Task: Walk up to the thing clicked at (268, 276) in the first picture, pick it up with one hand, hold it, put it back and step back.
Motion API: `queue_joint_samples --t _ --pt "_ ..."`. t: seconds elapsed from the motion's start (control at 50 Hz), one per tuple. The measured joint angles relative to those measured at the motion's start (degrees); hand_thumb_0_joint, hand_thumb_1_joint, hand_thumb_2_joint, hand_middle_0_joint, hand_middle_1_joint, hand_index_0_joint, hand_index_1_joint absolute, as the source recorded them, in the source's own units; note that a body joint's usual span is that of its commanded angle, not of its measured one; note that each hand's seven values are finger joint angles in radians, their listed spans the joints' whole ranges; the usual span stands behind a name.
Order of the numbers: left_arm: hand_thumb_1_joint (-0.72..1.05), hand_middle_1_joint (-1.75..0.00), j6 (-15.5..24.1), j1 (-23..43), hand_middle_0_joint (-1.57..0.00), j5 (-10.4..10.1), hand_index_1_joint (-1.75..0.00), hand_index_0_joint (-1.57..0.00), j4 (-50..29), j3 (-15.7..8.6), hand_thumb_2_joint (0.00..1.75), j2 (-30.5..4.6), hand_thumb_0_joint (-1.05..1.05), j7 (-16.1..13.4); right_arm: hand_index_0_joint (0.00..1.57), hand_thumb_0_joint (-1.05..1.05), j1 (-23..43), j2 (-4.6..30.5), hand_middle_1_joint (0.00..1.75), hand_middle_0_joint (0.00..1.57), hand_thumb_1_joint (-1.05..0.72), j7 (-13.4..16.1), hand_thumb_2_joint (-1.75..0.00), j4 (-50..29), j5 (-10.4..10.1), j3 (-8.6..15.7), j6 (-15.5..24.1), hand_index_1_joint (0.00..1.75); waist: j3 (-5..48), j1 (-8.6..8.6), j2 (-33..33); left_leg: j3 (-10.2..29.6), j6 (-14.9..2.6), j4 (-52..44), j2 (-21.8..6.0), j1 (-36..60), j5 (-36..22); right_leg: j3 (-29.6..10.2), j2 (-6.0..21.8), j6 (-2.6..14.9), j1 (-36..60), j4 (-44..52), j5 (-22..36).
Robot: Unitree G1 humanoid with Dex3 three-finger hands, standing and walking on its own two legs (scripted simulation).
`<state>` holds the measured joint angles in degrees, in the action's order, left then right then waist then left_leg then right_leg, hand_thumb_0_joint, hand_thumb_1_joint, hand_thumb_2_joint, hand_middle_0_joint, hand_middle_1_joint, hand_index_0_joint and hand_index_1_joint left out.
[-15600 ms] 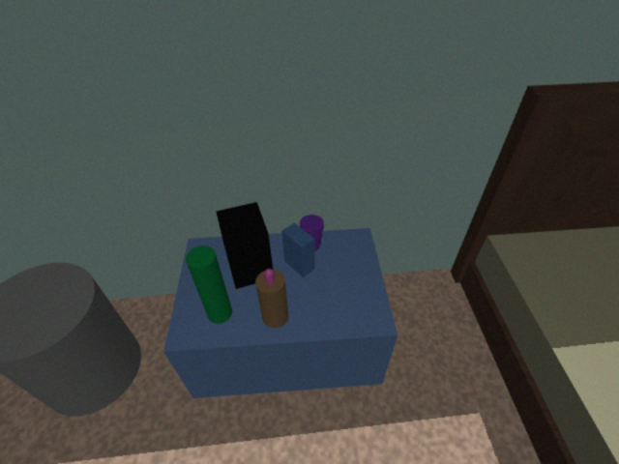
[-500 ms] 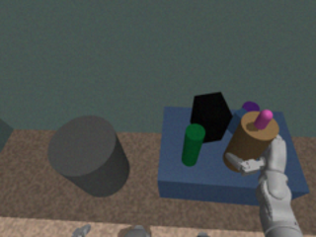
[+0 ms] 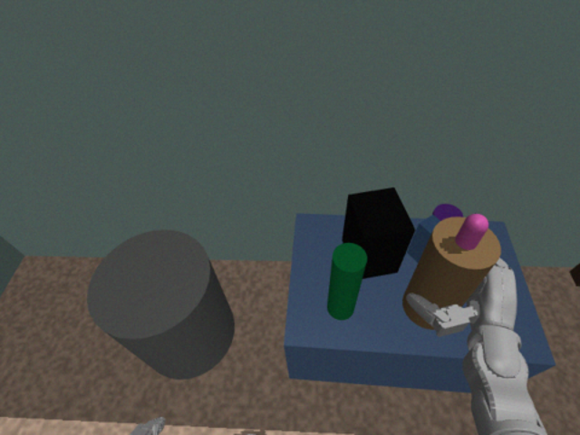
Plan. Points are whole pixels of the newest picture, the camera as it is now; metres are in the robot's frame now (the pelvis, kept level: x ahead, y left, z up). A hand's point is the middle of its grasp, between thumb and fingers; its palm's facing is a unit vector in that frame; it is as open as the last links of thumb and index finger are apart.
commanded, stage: hold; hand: right
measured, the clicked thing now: (449, 269) +0.34 -0.17 +0.06
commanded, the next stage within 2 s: none
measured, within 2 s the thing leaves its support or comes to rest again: neither
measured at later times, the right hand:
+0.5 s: hand (446, 285) +0.33 -0.17 +0.04, palm faces +0.23 +0.97 -0.03, open 10.5 cm
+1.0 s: hand (449, 290) +0.32 -0.17 +0.04, palm faces +0.23 +0.97 -0.03, open 10.5 cm
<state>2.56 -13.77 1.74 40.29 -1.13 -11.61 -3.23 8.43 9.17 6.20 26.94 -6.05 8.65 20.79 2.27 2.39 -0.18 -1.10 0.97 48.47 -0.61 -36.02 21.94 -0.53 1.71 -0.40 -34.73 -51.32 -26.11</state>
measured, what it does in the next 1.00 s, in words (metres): stands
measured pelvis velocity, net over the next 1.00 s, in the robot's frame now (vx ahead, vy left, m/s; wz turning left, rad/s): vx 0.00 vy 0.00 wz -0.01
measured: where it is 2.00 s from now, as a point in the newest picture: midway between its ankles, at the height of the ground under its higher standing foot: outside the picture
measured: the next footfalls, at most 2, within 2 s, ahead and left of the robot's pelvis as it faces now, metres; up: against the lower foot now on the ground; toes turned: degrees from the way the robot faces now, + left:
none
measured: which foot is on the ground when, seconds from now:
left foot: down 0.00-1.00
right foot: down 0.00-1.00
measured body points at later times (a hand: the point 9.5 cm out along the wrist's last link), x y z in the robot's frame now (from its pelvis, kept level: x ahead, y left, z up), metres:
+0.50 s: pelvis +0.00 +0.00 +0.01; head +0.06 -0.01 +0.45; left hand +0.12 +0.25 -0.11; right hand +0.31 -0.22 +0.04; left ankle +0.02 +0.13 -0.70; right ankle -0.01 -0.12 -0.70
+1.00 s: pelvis +0.00 +0.00 +0.01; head +0.05 +0.00 +0.46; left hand +0.13 +0.25 -0.10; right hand +0.30 -0.22 +0.05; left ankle +0.02 +0.13 -0.70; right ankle -0.01 -0.12 -0.70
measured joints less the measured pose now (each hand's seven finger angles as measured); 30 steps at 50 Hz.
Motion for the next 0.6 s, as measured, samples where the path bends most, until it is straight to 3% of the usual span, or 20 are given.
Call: queue_joint_samples --t 0.6 --pt "0.89 -0.32 0.7 0.3 -0.21 -0.4 -0.32 -0.21 -0.2 0.3 0.91 0.1 0.01 -0.3 0.72 -0.01 -3.4 -0.6 1.04 0.71 0.51 0.9 -1.12 -4.0 -0.3 -2.1 -1.5 1.06 -1.0 -0.82 -0.2 -0.1 -0.02 -3.6 -0.1 5.2 -1.0 0.0 -0.2 -0.05 5.3 3.9 1.2"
